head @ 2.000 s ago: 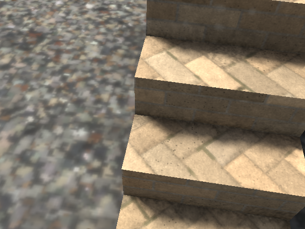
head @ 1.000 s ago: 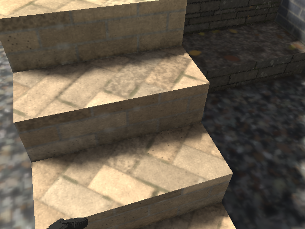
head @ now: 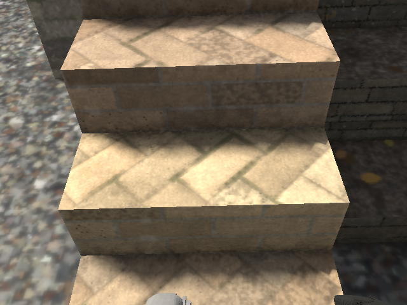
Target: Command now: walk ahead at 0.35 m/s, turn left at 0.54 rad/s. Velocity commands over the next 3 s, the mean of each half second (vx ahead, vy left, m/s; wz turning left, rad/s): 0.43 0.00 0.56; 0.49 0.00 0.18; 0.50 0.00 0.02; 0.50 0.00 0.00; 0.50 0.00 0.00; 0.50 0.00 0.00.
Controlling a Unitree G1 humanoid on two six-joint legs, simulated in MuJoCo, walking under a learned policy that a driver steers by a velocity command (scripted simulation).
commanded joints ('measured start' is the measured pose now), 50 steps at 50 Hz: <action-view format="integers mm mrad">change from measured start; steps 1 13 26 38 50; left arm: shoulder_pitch -122 -293 -176 -209 -381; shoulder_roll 131 21 43 182 59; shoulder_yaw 8 -4 -27 15 11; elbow -47 -289 -90 -83 -245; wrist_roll -14 -72 -90 -76 -94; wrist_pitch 18 -80 53 -57 -53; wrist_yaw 28 -26 -67 -17 -97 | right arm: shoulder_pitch -212 -77 -38 -4 332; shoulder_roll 91 -47 -3 16 -59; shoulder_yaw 79 -1 56 29 6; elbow -220 265 52 29 274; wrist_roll -6 -85 -7 -31 -105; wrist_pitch -45 -39 -105 -94 -131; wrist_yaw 47 107 -7 92 14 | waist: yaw -135 -16 66 -157 -79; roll -61 90 77 -15 -13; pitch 49 7 27 79 24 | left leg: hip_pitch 120 550 624 608 1068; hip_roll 89 -22 43 -107 214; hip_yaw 107 -204 -314 64 -370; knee -456 -1587 -1762 -1181 -1938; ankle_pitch -70 -150 -128 224 176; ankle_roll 77 33 127 -25 -15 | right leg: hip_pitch -99 -887 -286 -312 -875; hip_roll -212 210 99 -38 158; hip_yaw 35 350 270 397 330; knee -275 1672 159 -143 1350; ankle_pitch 560 -81 82 17 63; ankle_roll -176 -218 -219 -262 -181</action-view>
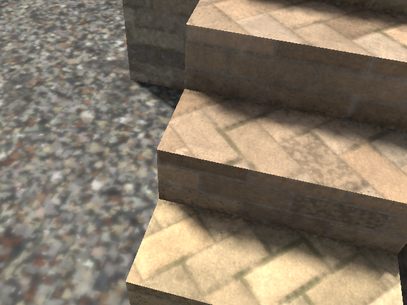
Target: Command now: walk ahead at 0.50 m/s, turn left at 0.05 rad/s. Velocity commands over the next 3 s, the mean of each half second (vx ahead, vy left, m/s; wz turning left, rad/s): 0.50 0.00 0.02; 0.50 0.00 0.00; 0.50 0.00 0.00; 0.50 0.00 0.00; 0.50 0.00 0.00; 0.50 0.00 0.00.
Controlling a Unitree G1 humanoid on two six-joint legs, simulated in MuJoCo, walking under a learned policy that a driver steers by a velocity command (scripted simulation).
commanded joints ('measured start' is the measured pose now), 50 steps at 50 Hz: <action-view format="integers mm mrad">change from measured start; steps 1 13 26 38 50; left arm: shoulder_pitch -80 -162 -85 -198 -267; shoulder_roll -80 -64 -70 -71 -109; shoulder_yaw -34 -81 -54 -48 -112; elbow -131 -295 59 -13 -156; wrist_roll -4 -61 67 -33 -69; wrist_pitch -32 89 62 0 70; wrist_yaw -10 78 -30 56 36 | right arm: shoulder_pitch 19 -29 -87 99 -128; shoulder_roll -77 -115 -68 -63 -234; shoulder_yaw -1 45 24 5 -3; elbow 11 95 -191 -23 -92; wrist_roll -66 -27 -69 16 -4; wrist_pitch -29 -69 -60 63 83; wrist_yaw -1 60 45 75 -82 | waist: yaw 53 124 -40 -105 149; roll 56 89 4 65 21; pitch -7 59 -50 26 174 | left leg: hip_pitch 153 -364 -310 58 46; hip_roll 295 203 -26 79 316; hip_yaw -386 123 -130 -18 44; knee -245 -511 1109 -64 -248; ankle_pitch -48 373 1 222 1044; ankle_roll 24 24 74 7 -2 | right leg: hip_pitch -413 -176 -124 -271 -243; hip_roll -10 -30 -120 -68 9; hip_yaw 48 -122 364 74 -65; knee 539 689 -597 -345 -83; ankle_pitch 75 175 -309 -199 -398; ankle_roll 16 -8 -3 -57 27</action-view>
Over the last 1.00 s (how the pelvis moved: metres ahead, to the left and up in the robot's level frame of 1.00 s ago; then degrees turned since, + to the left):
0.15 0.08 0.19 21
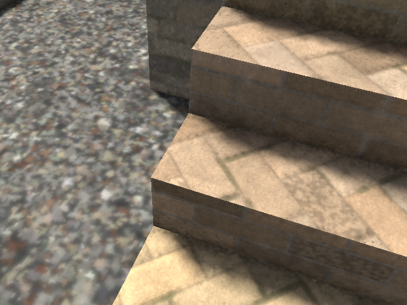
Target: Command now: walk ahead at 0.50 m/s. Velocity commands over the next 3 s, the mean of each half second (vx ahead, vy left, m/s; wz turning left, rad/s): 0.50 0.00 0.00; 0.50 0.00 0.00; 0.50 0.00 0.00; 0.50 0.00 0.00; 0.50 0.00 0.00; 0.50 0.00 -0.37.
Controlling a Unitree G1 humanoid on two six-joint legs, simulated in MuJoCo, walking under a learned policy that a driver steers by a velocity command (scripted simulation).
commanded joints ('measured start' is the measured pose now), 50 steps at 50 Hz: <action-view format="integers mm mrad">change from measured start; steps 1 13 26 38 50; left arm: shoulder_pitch -49 -124 -297 14 -88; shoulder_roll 49 62 177 120 131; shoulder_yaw -8 2 49 27 65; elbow -72 -57 -354 -237 70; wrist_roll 2 81 -6 -34 76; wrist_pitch -15 -93 -28 -45 -62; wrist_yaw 18 9 23 -7 -38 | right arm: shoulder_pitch -45 -13 -106 282 31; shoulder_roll -265 -154 -251 -224 -161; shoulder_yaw -50 -48 -57 -56 -36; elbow -110 -338 -211 -62 -261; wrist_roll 26 -22 -55 62 -8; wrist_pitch -16 -47 -99 -41 -111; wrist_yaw -44 91 16 -66 74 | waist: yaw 52 -195 -9 -23 -230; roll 10 0 24 259 -67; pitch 97 43 174 -115 65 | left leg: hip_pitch -167 -378 -47 -133 -481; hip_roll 176 -101 399 185 -89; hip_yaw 45 -140 -570 -38 -171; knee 53 865 -61 202 1184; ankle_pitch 1453 -48 234 1911 38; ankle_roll -2 -1 92 86 86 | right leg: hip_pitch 178 -104 -715 474 -63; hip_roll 41 -136 -31 83 -201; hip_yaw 50 244 278 38 360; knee -478 -705 729 -391 -1082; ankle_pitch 367 380 506 130 182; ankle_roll -28 -88 118 -111 -151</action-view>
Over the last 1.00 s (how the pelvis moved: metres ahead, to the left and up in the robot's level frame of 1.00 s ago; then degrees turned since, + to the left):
0.08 -0.07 0.01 0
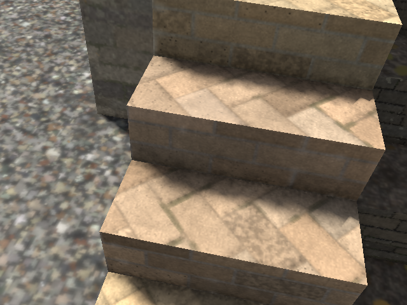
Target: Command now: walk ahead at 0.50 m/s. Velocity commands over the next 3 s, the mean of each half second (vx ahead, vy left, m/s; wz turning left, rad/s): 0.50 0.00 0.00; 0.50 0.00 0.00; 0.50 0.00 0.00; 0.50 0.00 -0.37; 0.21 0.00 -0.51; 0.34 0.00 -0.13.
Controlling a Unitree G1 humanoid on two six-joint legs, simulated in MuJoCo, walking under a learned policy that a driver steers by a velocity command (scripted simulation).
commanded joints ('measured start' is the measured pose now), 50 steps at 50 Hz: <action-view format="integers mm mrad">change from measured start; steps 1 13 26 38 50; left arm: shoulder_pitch -170 182 -135 -228 -357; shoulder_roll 28 80 84 -6 10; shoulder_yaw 2 24 29 20 -7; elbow -110 -240 -88 -263 -449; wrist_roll -27 -40 -46 -45 -99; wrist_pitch -62 -42 -92 -73 21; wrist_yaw -18 -49 -41 -48 47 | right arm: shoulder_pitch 155 -48 187 339 328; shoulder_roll -74 -160 -36 5 46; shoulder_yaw -3 14 -20 -18 66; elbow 25 91 28 209 310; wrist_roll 35 65 80 5 11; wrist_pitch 34 6 42 -8 -67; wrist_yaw -26 -115 -79 -68 -31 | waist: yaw -68 477 -92 -14 82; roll -62 107 -85 129 141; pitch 85 -104 82 37 257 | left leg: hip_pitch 78 243 -108 658 50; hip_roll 70 50 74 472 357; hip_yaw -69 -73 1 -554 152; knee -157 -315 -51 -1280 -1529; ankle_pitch -96 784 178 -348 27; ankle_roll -12 -116 -111 -26 -99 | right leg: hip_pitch -190 613 -91 -460 -385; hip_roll -222 -49 -236 41 35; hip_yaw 309 95 237 88 -24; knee -421 -690 -666 802 1121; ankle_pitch -245 -19 -111 134 166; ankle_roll -145 -161 -149 -36 -31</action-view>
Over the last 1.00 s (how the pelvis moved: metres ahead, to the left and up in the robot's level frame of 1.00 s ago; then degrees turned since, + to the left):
0.03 -0.03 0.13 -1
